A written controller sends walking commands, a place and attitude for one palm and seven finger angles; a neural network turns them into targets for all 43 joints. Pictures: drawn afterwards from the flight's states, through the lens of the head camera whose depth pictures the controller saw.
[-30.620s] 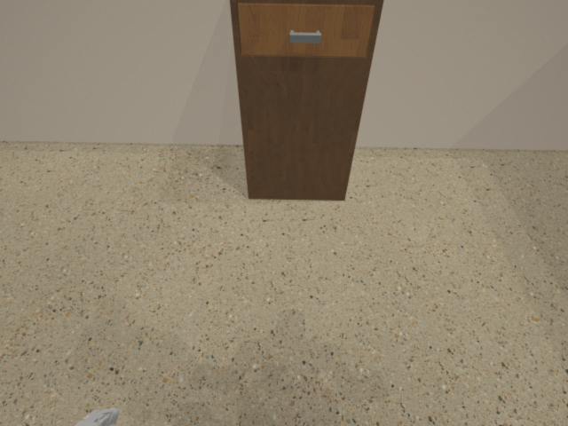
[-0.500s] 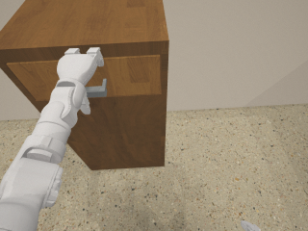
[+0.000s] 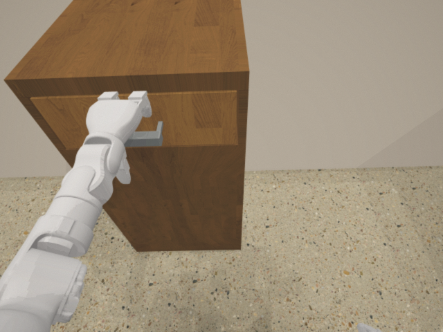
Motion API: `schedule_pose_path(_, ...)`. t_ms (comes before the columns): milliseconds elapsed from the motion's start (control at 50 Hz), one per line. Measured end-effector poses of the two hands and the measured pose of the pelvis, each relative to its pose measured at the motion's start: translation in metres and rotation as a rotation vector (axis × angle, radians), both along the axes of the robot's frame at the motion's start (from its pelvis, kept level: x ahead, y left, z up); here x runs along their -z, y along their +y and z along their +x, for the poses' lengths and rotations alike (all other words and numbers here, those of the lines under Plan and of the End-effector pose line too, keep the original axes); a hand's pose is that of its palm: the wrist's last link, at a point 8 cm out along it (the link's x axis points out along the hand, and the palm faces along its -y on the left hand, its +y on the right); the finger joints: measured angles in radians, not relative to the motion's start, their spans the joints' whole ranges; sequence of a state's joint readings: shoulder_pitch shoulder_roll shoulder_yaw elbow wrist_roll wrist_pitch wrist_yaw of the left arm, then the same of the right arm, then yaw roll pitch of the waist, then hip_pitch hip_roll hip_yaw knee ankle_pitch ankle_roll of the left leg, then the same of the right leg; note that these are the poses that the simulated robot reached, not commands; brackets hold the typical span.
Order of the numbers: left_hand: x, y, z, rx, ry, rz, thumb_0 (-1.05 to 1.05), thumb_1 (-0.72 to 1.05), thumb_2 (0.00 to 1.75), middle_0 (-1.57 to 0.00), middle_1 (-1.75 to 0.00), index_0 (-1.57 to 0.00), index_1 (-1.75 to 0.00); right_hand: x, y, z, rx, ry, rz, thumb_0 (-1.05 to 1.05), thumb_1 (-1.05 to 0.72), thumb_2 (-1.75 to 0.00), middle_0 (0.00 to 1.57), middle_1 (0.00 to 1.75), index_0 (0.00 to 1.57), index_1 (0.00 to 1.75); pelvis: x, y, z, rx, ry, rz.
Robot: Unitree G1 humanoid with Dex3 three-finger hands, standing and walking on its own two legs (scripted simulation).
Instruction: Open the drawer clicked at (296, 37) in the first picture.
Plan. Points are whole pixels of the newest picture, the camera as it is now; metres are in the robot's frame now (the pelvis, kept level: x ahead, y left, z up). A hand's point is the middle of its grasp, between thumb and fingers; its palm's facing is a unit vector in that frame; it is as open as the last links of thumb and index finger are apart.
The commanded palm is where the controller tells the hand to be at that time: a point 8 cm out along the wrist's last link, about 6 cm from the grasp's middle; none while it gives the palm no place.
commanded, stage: re-aim the fingers above the handle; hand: left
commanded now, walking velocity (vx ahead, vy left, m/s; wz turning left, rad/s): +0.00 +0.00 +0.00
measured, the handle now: (140, 132) +0.52 +0.22 +0.05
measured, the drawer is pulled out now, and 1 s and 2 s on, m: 0.00 0.00 0.00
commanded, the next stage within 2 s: lower the fingers behind the handle in 0.44 s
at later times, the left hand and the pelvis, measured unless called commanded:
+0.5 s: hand (123, 132) +0.46 +0.22 +0.11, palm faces +0.03 -0.01 -1.00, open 13.8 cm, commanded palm +0.43 +0.22 +0.16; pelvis +0.01 +0.00 +0.00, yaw -1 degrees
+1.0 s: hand (125, 144) +0.46 +0.23 +0.07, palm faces +0.01 +0.01 -1.00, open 13.8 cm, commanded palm +0.43 +0.21 +0.13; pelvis +0.00 +0.01 -0.01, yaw -1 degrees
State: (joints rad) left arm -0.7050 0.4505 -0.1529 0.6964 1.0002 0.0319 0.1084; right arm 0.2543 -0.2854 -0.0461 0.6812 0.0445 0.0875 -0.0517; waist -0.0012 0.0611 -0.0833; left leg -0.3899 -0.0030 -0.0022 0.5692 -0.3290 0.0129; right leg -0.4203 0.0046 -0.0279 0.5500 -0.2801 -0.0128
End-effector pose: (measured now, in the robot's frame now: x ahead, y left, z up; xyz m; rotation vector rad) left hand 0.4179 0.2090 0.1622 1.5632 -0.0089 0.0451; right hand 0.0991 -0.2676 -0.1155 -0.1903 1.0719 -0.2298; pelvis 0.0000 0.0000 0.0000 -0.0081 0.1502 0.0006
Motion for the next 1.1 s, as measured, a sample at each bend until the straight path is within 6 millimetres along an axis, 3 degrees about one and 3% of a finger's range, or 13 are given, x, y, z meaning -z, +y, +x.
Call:
schedule_pose_path(160, -0.004, -0.001, 0.013, -0.069, 0.055, 0.007, 0.0, -0.49, 0.3, -0.32, -1.2, -0.32, -1.2, 0.0, 0.01, 0.011, -0.007, -0.041, 0.032, 0.01, -0.91, -0.9, 0.2, 0.29, 0.2, 0.3, 0.0, -0.002, -0.001, 0.006, 0.007, 0.005)
schedule_pose_path(360, 0.011, -0.011, 0.016, 0.027, 0.081, -0.016, 0.0, -0.49, 0.3, -0.32, -1.2, -0.32, -1.2, 0.007, 0.01, -0.011, 0.016, 0.024, 0.028, 0.01, -0.91, -0.9, 0.2, 0.29, 0.21, 0.3, 0.001, -0.003, 0.002, 0.014, 0.019, 0.005)
schedule_pose_path(580, 0.003, 0.02, 0.016, -0.102, 0.033, 0.014, 0.0, -0.49, 0.3, -0.31, -1.2, -0.32, -1.2, 0.011, 0.007, -0.025, 0.04, 0.082, 0.036, 0.01, -0.91, -0.9, 0.2, 0.29, 0.2, 0.3, 0.0, 0.0, 0.007, 0.015, 0.027, 0.001)
schedule_pose_path(720, 0.023, 0.007, 0.016, -0.029, 0.137, -0.019, -0.01, -0.49, 0.3, -0.31, -1.2, -0.32, -1.2, 0.003, 0.005, -0.013, 0.033, 0.05, 0.002, 0.01, -0.91, -0.9, 0.2, 0.29, 0.2, 0.3, 0.001, 0.003, 0.007, 0.01, 0.021, -0.001)
schedule_pose_path(820, 0.029, -0.007, 0.014, 0.072, 0.093, -0.039, 0.0, -0.49, 0.3, -0.32, -1.2, -0.32, -1.2, 0.0, 0.007, -0.005, 0.025, 0.018, -0.01, 0.01, -0.91, -0.9, 0.2, 0.29, 0.2, 0.3, 0.003, 0.005, 0.006, 0.015, 0.032, -0.003)
schedule_pose_path(1020, 0.037, 0.018, 0.017, -0.085, 0.032, 0.021, 0.0, -0.49, 0.3, -0.32, -1.2, -0.32, -1.2, 0.014, 0.021, -0.014, 0.011, 0.054, 0.048, 0.0, -0.91, -0.9, 0.2, 0.29, 0.2, 0.3, 0.007, 0.007, 0.003, 0.016, 0.068, -0.003)
schedule_pose_path(1100, 0.042, 0.013, 0.016, -0.089, 0.084, 0.017, -0.01, -0.49, 0.3, -0.31, -1.2, -0.32, -1.2, 0.017, 0.022, -0.023, 0.021, 0.083, 0.054, 0.01, -0.91, -0.9, 0.2, 0.29, 0.2, 0.3, 0.006, 0.007, 0.004, 0.009, 0.063, -0.005)
